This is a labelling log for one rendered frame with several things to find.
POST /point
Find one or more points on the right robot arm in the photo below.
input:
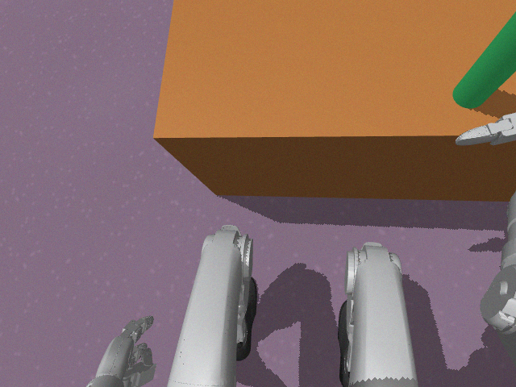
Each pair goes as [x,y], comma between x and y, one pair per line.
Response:
[498,306]

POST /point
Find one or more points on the left robot foot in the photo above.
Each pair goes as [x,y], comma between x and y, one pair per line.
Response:
[243,348]

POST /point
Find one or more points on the right robot hand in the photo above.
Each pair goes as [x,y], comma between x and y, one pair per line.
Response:
[502,131]

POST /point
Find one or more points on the can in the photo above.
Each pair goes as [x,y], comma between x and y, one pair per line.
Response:
[495,65]

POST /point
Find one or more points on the left robot hand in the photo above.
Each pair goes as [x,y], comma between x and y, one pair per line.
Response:
[121,355]

